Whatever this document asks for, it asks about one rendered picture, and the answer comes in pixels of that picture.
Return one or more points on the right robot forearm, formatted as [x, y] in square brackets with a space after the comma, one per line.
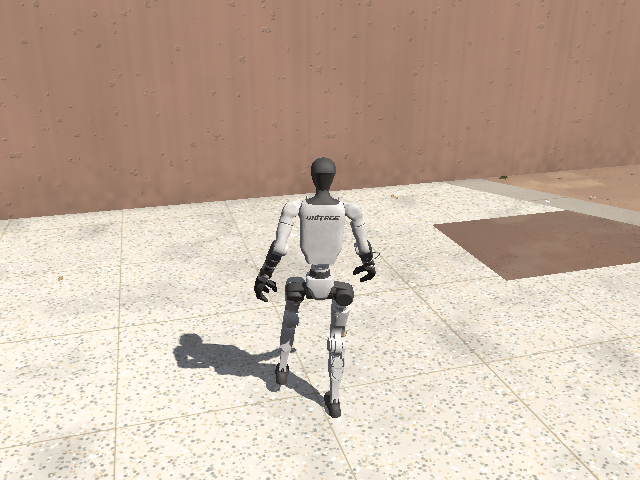
[367, 259]

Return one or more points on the robot head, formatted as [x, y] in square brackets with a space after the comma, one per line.
[323, 171]

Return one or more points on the left robot hand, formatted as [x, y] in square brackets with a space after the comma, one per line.
[260, 286]

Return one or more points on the left robot upper arm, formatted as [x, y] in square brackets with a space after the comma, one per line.
[290, 210]

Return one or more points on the left robot forearm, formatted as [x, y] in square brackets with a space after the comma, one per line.
[269, 265]

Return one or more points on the right robot hand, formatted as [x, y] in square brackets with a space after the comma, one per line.
[369, 276]

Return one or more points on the right robot shin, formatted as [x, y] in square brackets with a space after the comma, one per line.
[336, 365]

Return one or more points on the right robot upper arm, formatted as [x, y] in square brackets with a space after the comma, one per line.
[353, 212]

